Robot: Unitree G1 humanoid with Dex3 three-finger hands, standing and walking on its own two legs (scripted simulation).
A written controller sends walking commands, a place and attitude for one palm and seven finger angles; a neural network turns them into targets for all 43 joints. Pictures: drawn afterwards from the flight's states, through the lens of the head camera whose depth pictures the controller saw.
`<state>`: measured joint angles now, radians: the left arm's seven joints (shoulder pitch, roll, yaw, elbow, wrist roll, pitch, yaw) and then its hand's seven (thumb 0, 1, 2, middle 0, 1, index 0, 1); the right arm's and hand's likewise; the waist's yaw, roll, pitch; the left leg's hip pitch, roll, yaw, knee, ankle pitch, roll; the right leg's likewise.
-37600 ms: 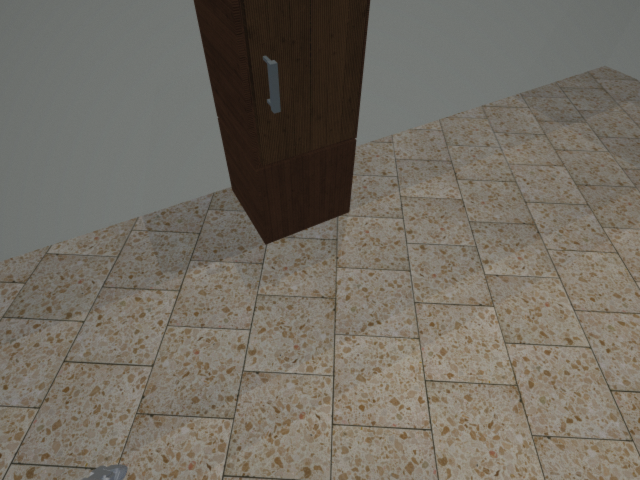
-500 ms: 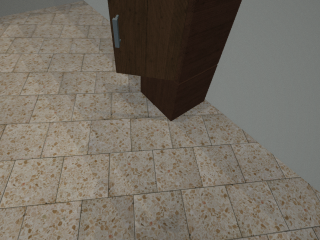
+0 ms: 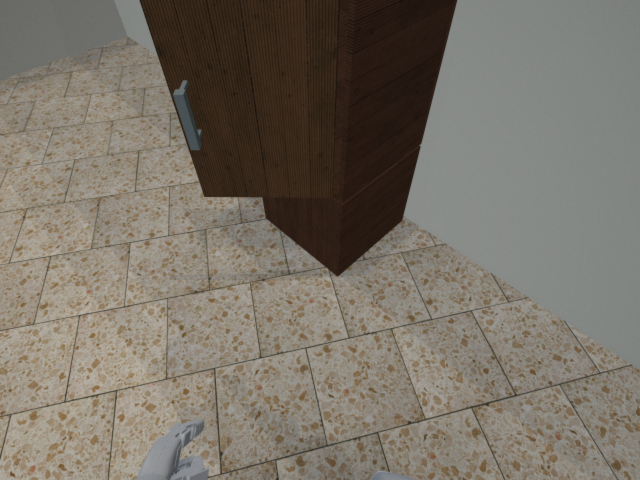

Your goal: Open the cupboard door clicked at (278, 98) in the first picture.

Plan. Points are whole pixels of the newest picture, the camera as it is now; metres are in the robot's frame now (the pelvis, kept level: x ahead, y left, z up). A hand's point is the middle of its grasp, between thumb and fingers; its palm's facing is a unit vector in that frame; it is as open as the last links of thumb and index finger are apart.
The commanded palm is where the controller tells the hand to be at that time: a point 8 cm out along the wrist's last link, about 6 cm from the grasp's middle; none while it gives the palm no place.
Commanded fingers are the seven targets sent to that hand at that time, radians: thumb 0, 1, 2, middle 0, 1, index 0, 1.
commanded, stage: take the last steps up to it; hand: left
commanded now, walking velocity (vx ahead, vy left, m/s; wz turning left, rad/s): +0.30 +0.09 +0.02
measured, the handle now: (190, 115) +0.85 +0.30 -0.04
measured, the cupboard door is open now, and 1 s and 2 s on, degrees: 44 44 44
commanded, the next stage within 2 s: come to a stop and stand still in 0.56 s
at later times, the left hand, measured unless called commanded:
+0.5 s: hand out of the picture +0.15 +0.26 -0.17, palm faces +0.07 -0.98 -0.19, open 7.4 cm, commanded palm none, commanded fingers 0.00 0.90 0.90 -0.20 -0.30 -0.20 -0.30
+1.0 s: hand (192, 325) +0.39 +0.23 -0.16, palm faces +0.00 -0.98 -0.19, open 7.4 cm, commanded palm none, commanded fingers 0.00 0.90 0.90 -0.20 -0.30 -0.20 -0.30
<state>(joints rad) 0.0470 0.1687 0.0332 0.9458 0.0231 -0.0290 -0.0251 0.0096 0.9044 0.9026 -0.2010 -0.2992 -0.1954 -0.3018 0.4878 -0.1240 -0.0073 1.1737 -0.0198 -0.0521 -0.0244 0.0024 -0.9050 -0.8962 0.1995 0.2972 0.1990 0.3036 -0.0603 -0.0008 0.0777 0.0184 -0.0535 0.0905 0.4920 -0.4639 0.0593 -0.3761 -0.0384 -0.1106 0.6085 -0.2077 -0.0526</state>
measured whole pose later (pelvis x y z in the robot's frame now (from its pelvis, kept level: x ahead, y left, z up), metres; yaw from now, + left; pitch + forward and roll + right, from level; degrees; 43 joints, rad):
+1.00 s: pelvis +0.29 +0.06 +0.01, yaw +0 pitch +0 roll +0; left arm 0.11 0.17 0.03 1.03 0.00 0.02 0.03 0.01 0.90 0.90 -0.20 -0.30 -0.20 -0.30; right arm 0.28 -0.14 -0.03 1.10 -0.01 0.02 -0.05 0.00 -0.91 -0.90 0.20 0.30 0.20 0.30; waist -0.02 -0.02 0.07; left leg -0.13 0.02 0.11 0.49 -0.36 0.01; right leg -0.32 -0.05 -0.10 0.63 -0.27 -0.02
